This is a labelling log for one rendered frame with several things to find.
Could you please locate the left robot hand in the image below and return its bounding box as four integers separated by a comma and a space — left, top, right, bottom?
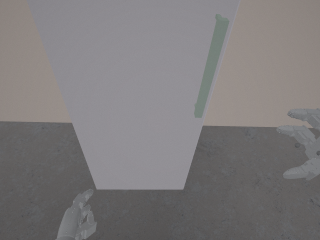
57, 188, 97, 240

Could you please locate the handle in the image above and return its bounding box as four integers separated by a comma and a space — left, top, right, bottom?
194, 14, 230, 118

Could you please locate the fridge door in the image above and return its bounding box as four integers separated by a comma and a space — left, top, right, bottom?
26, 0, 240, 190

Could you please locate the right robot hand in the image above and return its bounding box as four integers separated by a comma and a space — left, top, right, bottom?
276, 108, 320, 181

